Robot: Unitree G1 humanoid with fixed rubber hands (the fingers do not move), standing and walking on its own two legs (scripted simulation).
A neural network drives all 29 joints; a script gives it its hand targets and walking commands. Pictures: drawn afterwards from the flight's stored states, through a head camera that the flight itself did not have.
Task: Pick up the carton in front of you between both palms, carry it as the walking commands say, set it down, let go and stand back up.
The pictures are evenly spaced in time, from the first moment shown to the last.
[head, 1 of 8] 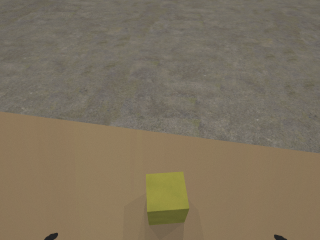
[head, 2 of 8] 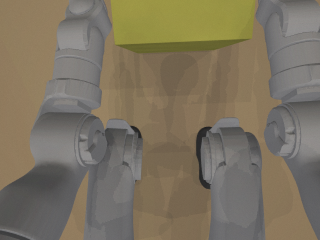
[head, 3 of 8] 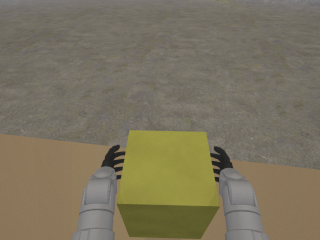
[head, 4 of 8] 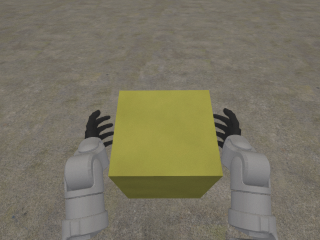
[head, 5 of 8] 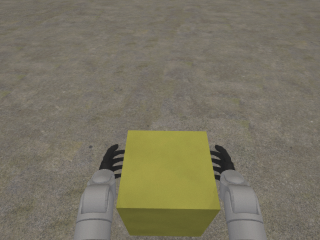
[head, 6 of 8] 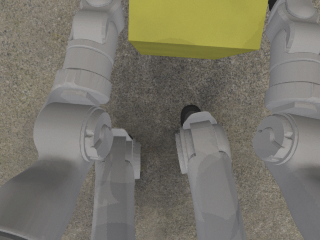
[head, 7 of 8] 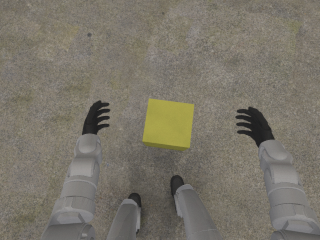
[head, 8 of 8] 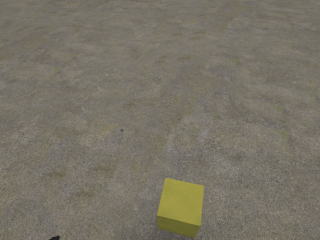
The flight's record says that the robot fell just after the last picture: no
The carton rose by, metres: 0.68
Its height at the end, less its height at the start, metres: -0.14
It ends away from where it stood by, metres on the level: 2.38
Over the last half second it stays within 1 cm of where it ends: yes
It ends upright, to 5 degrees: yes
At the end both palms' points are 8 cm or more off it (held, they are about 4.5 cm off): yes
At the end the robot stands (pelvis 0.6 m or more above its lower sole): yes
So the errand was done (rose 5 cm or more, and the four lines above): yes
